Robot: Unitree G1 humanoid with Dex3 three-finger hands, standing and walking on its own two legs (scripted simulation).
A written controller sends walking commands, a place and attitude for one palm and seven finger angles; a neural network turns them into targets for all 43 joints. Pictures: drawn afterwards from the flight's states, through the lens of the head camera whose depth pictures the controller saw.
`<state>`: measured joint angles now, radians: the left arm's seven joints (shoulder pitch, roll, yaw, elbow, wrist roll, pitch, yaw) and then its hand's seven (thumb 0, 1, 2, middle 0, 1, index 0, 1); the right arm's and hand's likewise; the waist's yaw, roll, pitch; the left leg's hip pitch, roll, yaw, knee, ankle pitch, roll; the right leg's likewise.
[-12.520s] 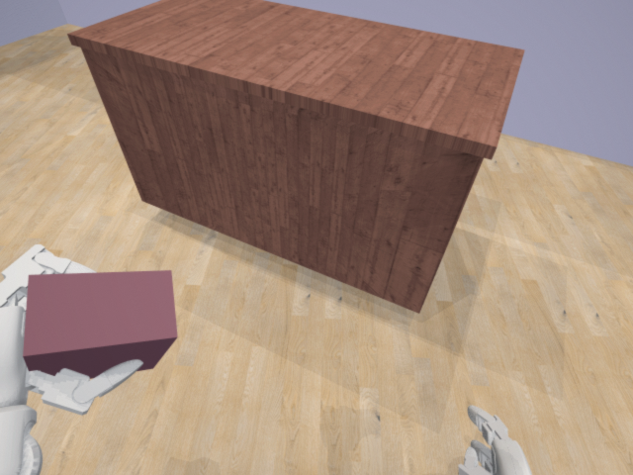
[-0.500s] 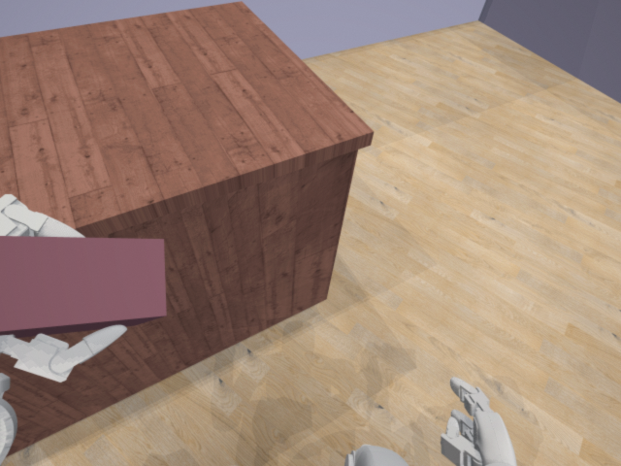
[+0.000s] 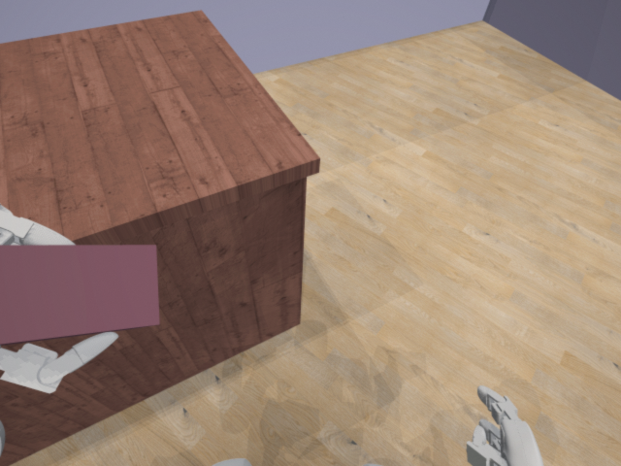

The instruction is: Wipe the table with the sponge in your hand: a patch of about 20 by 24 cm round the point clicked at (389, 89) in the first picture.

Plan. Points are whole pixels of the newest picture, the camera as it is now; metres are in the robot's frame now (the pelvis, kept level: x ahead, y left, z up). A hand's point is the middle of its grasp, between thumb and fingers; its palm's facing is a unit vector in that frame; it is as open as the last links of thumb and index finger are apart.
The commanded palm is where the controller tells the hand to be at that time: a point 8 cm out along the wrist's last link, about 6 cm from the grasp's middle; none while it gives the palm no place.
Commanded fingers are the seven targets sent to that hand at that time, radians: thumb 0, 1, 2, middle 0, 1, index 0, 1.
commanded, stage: take the last steps up to it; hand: left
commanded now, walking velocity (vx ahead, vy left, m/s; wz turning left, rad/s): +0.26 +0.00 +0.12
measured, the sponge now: (93, 296) +0.23 +0.21 +0.17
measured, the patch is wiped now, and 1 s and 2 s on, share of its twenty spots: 0.00 0.00 0.00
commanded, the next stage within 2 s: come to a stop and stand still in 0.72 s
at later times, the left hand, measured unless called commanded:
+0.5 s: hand (167, 238) +0.29 +0.16 +0.18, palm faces +0.42 -0.78 -0.47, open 10.5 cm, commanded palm +0.23 +0.20 +0.19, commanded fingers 0.00 0.10 1.30 -1.20 -1.60 -1.20 -1.60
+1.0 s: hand (196, 202) +0.34 +0.15 +0.17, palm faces +0.47 -0.77 -0.43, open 10.5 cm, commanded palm +0.28 +0.19 +0.19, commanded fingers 0.00 0.10 1.30 -1.20 -1.60 -1.20 -1.60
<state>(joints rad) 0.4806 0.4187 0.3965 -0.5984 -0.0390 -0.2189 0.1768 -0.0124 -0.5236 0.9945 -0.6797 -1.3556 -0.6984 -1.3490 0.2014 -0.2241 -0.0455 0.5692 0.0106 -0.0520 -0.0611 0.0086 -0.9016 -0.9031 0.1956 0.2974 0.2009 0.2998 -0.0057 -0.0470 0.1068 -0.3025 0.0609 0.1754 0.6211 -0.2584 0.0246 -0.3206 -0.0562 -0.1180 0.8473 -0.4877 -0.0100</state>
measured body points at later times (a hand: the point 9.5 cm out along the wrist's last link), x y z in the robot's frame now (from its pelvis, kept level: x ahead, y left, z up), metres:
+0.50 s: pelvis +0.09 -0.09 +0.02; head +0.14 -0.09 +0.47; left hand +0.26 +0.20 +0.21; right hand +0.27 -0.32 -0.08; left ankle +0.12 +0.03 -0.69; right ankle +0.09 -0.17 -0.72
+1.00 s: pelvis +0.15 -0.11 +0.01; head +0.18 -0.13 +0.46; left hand +0.31 +0.19 +0.20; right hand +0.33 -0.30 -0.10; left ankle +0.12 +0.01 -0.69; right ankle +0.17 -0.21 -0.72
